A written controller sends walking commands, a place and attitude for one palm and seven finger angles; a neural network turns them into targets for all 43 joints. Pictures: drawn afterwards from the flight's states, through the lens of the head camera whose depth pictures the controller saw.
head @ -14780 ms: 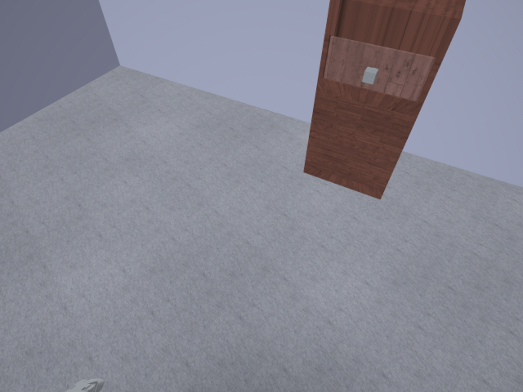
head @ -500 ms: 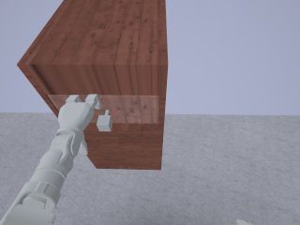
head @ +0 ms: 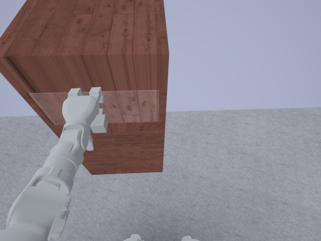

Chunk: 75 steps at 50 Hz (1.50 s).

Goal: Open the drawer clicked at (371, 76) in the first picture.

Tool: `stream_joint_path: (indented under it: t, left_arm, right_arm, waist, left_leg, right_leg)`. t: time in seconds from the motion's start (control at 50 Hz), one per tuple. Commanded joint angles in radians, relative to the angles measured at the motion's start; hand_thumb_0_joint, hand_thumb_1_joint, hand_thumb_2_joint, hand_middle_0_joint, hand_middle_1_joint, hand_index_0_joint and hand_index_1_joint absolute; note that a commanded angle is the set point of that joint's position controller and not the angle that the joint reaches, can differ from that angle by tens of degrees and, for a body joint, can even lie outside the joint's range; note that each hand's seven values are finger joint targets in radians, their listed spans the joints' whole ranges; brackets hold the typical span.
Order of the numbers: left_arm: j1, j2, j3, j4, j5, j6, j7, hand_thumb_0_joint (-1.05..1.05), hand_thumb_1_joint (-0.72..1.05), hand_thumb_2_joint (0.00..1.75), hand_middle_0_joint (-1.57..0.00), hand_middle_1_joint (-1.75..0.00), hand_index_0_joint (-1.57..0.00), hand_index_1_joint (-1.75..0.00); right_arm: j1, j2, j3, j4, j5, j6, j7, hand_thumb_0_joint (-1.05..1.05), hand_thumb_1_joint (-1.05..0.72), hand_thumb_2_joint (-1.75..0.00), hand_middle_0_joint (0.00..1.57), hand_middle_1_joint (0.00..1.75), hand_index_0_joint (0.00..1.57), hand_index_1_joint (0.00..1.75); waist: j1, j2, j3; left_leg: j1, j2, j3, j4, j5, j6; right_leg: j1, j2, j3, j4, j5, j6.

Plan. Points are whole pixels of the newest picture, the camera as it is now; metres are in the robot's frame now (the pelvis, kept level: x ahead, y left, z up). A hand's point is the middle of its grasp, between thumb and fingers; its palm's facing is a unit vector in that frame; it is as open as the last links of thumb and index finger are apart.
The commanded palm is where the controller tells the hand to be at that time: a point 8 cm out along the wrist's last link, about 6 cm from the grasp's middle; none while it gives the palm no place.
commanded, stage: move the hooked fingers above the handle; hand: left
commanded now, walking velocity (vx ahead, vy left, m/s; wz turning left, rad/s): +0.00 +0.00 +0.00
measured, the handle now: (100, 118) +0.49 +0.19 -0.06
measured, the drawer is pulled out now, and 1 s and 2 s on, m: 0.00 0.00 0.00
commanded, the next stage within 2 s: lower the fingers behind the handle in 0.66 s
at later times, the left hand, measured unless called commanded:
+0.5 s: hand (89, 119) +0.44 +0.20 +0.01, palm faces -0.02 -0.02 -1.00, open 13.9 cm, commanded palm +0.42 +0.19 +0.06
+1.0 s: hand (93, 122) +0.44 +0.19 -0.01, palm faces -0.05 -0.03 -1.00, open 13.9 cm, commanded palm +0.42 +0.19 +0.05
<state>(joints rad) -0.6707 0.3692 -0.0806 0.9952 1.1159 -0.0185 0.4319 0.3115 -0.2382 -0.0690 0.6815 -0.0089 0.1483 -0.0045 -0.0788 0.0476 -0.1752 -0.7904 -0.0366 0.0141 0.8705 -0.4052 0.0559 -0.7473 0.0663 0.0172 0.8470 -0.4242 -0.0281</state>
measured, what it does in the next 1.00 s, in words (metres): stands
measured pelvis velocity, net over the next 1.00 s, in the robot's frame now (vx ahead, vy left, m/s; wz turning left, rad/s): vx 0.01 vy -0.01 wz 0.00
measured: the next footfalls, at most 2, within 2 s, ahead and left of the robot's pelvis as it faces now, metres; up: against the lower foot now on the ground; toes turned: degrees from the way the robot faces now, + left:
none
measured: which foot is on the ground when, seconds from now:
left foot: down 0.00-1.00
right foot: down 0.00-1.00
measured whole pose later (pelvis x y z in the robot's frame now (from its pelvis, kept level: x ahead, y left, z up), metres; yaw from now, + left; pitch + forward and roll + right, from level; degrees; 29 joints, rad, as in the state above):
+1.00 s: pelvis +0.01 -0.01 +0.00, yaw +0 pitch +19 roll -1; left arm -0.65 0.34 -0.09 1.00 1.11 0.00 0.43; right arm 0.31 -0.23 -0.07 0.67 -0.01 0.15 -0.01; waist -0.07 0.05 -0.18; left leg -0.79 -0.03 0.01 0.87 -0.41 0.05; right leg -0.75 0.07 0.02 0.85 -0.43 -0.04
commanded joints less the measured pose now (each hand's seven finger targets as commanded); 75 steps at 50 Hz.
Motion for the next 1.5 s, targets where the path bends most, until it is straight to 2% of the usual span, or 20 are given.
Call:
stream_joint_path:
  t: [0.0,0.06,0.1,0.14,0.3,0.38,0.52,0.56,0.62,0.64,0.72,0.74,0.78,0.84,0.88,0.92,1.04,1.22,1.32,1.48]
  left_arm:
    - [-0.448,0.188,0.054,-0.175,-0.006,0.011,0.061,0.00,-0.50,0.30,-0.30,-1.20,-0.30,-1.20]
    - [-0.440,0.185,0.051,-0.173,-0.013,0.026,0.056,0.00,-0.50,0.30,-0.30,-1.20,-0.30,-1.20]
    - [-0.436,0.229,0.081,-0.164,-0.011,0.030,0.052,0.00,-0.50,0.30,-0.30,-1.20,-0.30,-1.20]
    - [-0.431,0.179,0.037,-0.165,-0.012,0.035,0.046,0.00,-0.50,0.30,-0.30,-1.20,-0.30,-1.20]
    - [-0.404,0.216,0.070,-0.183,-0.017,0.018,0.042,0.00,-0.50,0.30,-0.30,-1.20,-0.30,-1.20]
    - [-0.408,0.179,0.038,-0.171,-0.013,0.022,0.050,0.00,-0.50,0.30,-0.30,-1.20,-0.30,-1.20]
    - [-0.421,0.176,0.036,-0.200,-0.016,0.017,0.047,0.00,-0.50,0.30,-0.30,-1.20,-0.30,-1.20]
    - [-0.415,0.166,0.024,-0.168,-0.017,0.026,0.043,0.00,-0.50,0.30,-0.30,-1.20,-0.30,-1.20]
    - [-0.472,0.133,-0.014,-0.197,-0.016,0.019,0.037,0.00,-0.50,0.30,-0.30,-1.20,-0.30,-1.20]
    - [-0.469,0.170,0.021,-0.196,-0.012,0.017,0.039,0.00,-0.50,0.30,-0.30,-1.20,-0.30,-1.20]
    - [-0.427,0.153,0.026,-0.205,-0.013,0.014,0.041,0.00,-0.50,0.30,-0.30,-1.20,-0.30,-1.20]
    - [-0.410,0.188,0.055,-0.199,-0.013,0.017,0.045,0.00,-0.50,0.30,-0.30,-1.20,-0.30,-1.20]
    - [-0.372,0.147,0.024,-0.166,-0.011,0.033,0.045,0.00,-0.50,0.30,-0.30,-1.20,-0.30,-1.20]
    - [-0.352,0.166,0.037,-0.133,-0.004,0.047,0.044,0.00,-0.50,0.30,-0.30,-1.20,-0.30,-1.20]
    - [-0.381,0.144,0.017,-0.169,-0.007,0.037,0.044,0.00,-0.50,0.30,-0.30,-1.20,-0.30,-1.20]
    - [-0.371,0.180,0.052,-0.202,-0.004,0.012,0.046,0.00,-0.50,0.30,-0.30,-1.20,-0.30,-1.20]
    - [-0.336,0.201,0.085,-0.195,0.014,-0.012,0.088,0.00,-0.50,0.30,-0.30,-1.20,-0.30,-1.20]
    - [-0.377,0.149,0.038,-0.158,0.005,0.017,0.100,0.00,-0.50,0.30,-0.30,-1.20,-0.30,-1.20]
    - [-0.389,0.172,0.051,-0.158,0.015,-0.002,0.103,0.00,-0.50,0.30,-0.30,-1.20,-0.30,-1.20]
    - [-0.375,0.217,0.084,-0.102,0.019,0.009,0.121,0.00,-0.50,0.30,-0.30,-1.20,-0.30,-1.20]
  right_arm:
    - [0.085,-0.149,-0.052,-0.072,-0.008,-0.029,-0.006,0.00,-0.90,-0.90,0.20,0.30,0.20,0.30]
    - [0.102,-0.152,-0.055,-0.068,-0.005,-0.028,-0.006,0.00,-0.90,-0.90,0.20,0.30,0.20,0.30]
    - [0.100,-0.158,-0.050,-0.069,-0.004,-0.024,-0.010,0.00,-0.90,-0.90,0.20,0.30,0.20,0.30]
    - [0.099,-0.154,-0.049,-0.071,0.000,-0.023,-0.011,0.00,-0.90,-0.90,0.20,0.30,0.20,0.30]
    - [0.095,-0.154,-0.045,-0.076,0.003,-0.028,-0.016,0.00,-0.90,-0.90,0.20,0.30,0.20,0.30]
    - [0.090,-0.151,-0.046,-0.074,0.005,-0.032,-0.015,0.00,-0.90,-0.90,0.20,0.30,0.20,0.30]
    - [0.085,-0.147,-0.047,-0.077,0.004,-0.033,-0.013,0.00,-0.90,-0.90,0.20,0.30,0.20,0.30]
    - [0.078,-0.148,-0.045,-0.076,0.005,-0.030,-0.015,0.00,-0.90,-0.90,0.20,0.30,0.20,0.30]
    - [0.078,-0.145,-0.045,-0.075,0.007,-0.036,-0.017,0.00,-0.90,-0.90,0.20,0.30,0.20,0.30]
    - [0.083,-0.147,-0.048,-0.071,0.005,-0.035,-0.018,0.00,-0.90,-0.90,0.20,0.30,0.20,0.30]
    - [0.082,-0.142,-0.050,-0.075,0.000,-0.031,-0.011,0.00,-0.90,-0.90,0.20,0.30,0.20,0.30]
    - [0.082,-0.145,-0.048,-0.075,0.000,-0.027,-0.012,0.00,-0.90,-0.90,0.20,0.30,0.20,0.30]
    - [0.073,-0.141,-0.044,-0.080,0.001,-0.022,-0.010,0.00,-0.90,-0.90,0.20,0.30,0.20,0.30]
    - [0.074,-0.145,-0.042,-0.083,0.004,-0.018,-0.011,0.00,-0.90,-0.90,0.20,0.30,0.20,0.30]
    - [0.073,-0.141,-0.045,-0.085,0.003,-0.023,-0.012,0.00,-0.90,-0.90,0.20,0.30,0.20,0.30]
    - [0.077,-0.140,-0.046,-0.085,0.000,-0.025,-0.014,0.00,-0.90,-0.90,0.20,0.30,0.20,0.30]
    - [0.077,-0.136,-0.051,-0.067,-0.009,-0.032,-0.013,0.00,-0.90,-0.90,0.20,0.30,0.20,0.30]
    - [0.074,-0.139,-0.054,-0.051,-0.008,-0.034,-0.008,0.00,-0.90,-0.90,0.20,0.30,0.20,0.30]
    - [0.078,-0.139,-0.049,-0.048,-0.011,-0.040,-0.013,0.00,-0.90,-0.90,0.20,0.30,0.20,0.30]
    - [0.085,-0.147,-0.042,-0.048,-0.014,-0.046,-0.014,0.00,-0.90,-0.90,0.20,0.30,0.20,0.30]
  waist:
    - [-0.014,0.008,-0.419]
    - [-0.014,-0.007,-0.424]
    - [-0.005,-0.010,-0.422]
    - [-0.015,-0.005,-0.391]
    - [0.001,-0.024,-0.368]
    - [-0.014,-0.027,-0.329]
    - [-0.010,0.004,-0.390]
    - [-0.023,-0.031,-0.340]
    - [-0.036,0.002,-0.356]
    - [-0.028,-0.006,-0.363]
    - [-0.010,0.015,-0.414]
    - [-0.002,-0.001,-0.407]
    - [-0.008,-0.024,-0.370]
    - [-0.007,-0.054,-0.340]
    - [-0.012,-0.038,-0.362]
    - [0.002,-0.016,-0.418]
    - [0.004,-0.019,-0.413]
    - [-0.026,-0.015,-0.408]
    - [-0.021,0.018,-0.429]
    - [-0.026,-0.024,-0.404]
  left_leg:
    - [0.332,0.021,-0.032,-0.047,0.423,-0.016]
    - [0.347,0.025,-0.026,-0.052,0.423,-0.013]
    - [0.331,0.024,-0.031,-0.062,0.427,-0.015]
    - [0.340,0.026,-0.028,-0.073,0.412,-0.014]
    - [0.329,0.025,-0.027,-0.095,0.391,-0.011]
    - [0.318,0.024,-0.020,-0.096,0.360,-0.008]
    - [0.365,0.023,-0.023,-0.078,0.417,-0.012]
    - [0.335,0.021,-0.023,-0.081,0.380,-0.009]
    - [0.355,0.022,-0.028,-0.077,0.383,-0.010]
    - [0.361,0.024,-0.031,-0.072,0.396,-0.011]
    - [0.394,0.025,-0.031,-0.057,0.469,-0.016]
    - [0.376,0.024,-0.027,-0.059,0.474,-0.015]
    - [0.329,0.018,-0.016,-0.058,0.448,-0.011]
    - [0.283,0.016,-0.013,-0.061,0.421,-0.009]
    - [0.292,0.016,-0.009,-0.057,0.410,-0.006]
    - [0.312,0.017,-0.013,-0.043,0.446,-0.008]
    - [0.266,0.015,-0.014,-0.007,0.444,-0.010]
    - [0.243,0.015,-0.017,0.016,0.384,-0.008]
    - [0.235,0.017,-0.025,0.031,0.376,-0.009]
    - [0.147,0.016,-0.023,0.058,0.314,-0.006]
  right_leg:
    - [0.086,0.006,-0.016,-0.074,0.349,-0.022]
    - [0.099,0.007,-0.018,-0.087,0.351,-0.018]
    - [0.119,0.008,-0.016,-0.085,0.358,-0.020]
    - [0.104,0.008,-0.019,-0.099,0.339,-0.019]
    - [0.140,0.004,-0.016,-0.116,0.330,-0.023]
    - [0.116,0.003,-0.013,-0.127,0.309,-0.020]
    - [0.118,0.003,-0.014,-0.109,0.353,-0.019]
    - [0.110,0.002,-0.014,-0.122,0.332,-0.017]
    - [0.088,0.000,-0.014,-0.115,0.326,-0.018]
    - [0.089,0.001,-0.014,-0.111,0.333,-0.019]
    - [0.099,0.004,-0.018,-0.093,0.377,-0.020]
    - [0.119,0.004,-0.017,-0.092,0.396,-0.020]
    - [0.130,0.004,-0.012,-0.099,0.408,-0.018]
    - [0.138,0.002,-0.006,-0.099,0.409,-0.017]
    - [0.140,-0.001,-0.001,-0.098,0.408,-0.016]
    - [0.150,-0.001,0.002,-0.079,0.434,-0.017]
    - [0.118,0.000,0.003,-0.048,0.440,-0.018]
    - [0.060,0.000,0.000,-0.039,0.385,-0.013]
    - [0.029,0.000,-0.004,-0.017,0.361,-0.017]
    - [0.007,0.001,-0.001,0.003,0.323,-0.014]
